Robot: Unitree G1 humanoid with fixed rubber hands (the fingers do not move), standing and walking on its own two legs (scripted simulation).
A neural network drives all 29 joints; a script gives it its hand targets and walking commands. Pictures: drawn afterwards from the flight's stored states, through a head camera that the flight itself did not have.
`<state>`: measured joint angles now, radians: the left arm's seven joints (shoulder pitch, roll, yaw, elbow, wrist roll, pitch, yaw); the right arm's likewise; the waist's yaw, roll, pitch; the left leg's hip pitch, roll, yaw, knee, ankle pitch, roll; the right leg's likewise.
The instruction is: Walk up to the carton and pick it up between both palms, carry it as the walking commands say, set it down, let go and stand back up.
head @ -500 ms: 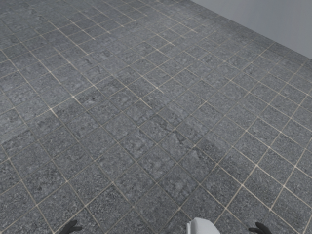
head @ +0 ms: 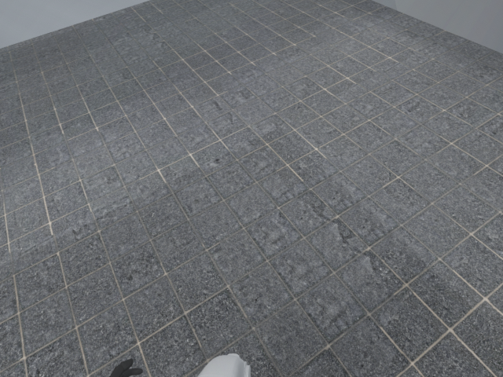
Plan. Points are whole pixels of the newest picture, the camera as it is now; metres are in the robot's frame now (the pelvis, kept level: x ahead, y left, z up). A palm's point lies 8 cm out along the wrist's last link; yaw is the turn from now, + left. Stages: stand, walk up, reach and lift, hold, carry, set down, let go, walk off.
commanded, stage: walk up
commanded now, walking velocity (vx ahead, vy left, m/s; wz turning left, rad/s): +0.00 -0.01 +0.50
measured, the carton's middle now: out of the picture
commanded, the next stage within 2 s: none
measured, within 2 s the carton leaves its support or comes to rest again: neither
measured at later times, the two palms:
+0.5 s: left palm out of the picture +0.00 +0.33 -0.13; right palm (386, 340) +0.19 -0.18 -0.09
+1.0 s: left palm out of the picture -0.11 +0.30 -0.14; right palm out of the picture +0.13 -0.16 -0.13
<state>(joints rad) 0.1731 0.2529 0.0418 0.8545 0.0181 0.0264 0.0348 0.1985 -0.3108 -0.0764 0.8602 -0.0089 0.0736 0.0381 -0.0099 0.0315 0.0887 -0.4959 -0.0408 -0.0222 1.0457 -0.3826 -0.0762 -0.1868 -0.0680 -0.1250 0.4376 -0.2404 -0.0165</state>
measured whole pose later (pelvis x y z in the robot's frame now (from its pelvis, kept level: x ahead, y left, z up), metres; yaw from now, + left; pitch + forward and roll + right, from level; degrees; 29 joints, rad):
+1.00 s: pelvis -0.07 +0.03 -0.02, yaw +31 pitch +1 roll -1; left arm 0.21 0.26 0.04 0.77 0.03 0.05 0.02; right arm 0.22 -0.25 -0.06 0.78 0.01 0.06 0.04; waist -0.04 0.01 0.09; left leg -0.31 0.03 0.06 0.63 -0.34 0.01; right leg -0.34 -0.17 -0.20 0.65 -0.33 0.07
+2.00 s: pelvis -0.15 +0.05 +0.00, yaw +60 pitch +2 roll -2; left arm 0.27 0.28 0.03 0.80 0.06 0.04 0.00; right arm 0.21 -0.25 -0.04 0.85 0.00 0.03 0.00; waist 0.04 -0.03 0.02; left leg -0.23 -0.03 0.01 0.43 -0.23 0.06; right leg -0.46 -0.08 -0.04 0.99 -0.42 0.09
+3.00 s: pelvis -0.10 +0.44 +0.00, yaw +79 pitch -2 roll +0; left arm 0.11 0.26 0.04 0.83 0.04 -0.02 -0.04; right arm 0.43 -0.23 -0.03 1.02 0.00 -0.07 0.01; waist -0.06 -0.01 0.07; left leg 0.03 -0.05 0.06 0.28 -0.28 0.06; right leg -0.58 -0.09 -0.03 0.74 -0.12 0.05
